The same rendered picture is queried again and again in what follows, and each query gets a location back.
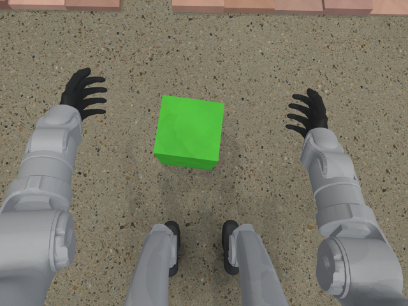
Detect robot right hand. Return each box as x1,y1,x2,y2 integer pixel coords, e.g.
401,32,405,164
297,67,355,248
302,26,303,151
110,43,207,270
286,88,328,139

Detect robot right upper arm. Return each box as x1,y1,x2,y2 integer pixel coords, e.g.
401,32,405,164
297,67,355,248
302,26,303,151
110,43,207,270
316,237,408,306

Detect robot foot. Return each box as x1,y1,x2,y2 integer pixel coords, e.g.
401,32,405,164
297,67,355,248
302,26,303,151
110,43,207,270
164,221,180,277
222,220,239,275

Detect carton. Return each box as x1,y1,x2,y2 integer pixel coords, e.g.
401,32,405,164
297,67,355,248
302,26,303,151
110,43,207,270
154,95,224,170

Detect left robot forearm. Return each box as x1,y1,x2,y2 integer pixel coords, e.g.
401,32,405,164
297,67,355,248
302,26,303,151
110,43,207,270
0,105,82,214

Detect robot left hand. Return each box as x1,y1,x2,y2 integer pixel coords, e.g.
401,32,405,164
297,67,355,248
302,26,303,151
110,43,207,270
59,68,107,121

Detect left robot foot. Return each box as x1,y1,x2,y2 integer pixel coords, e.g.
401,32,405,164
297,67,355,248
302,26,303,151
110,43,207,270
164,221,180,277

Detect robot left upper arm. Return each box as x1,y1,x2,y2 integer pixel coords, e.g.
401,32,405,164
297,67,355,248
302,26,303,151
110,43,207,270
0,209,77,306

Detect right robot foot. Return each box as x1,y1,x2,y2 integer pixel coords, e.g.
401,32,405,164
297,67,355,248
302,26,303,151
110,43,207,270
222,220,239,275

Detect right robot forearm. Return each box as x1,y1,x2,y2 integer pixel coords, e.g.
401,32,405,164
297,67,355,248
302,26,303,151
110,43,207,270
300,127,403,289

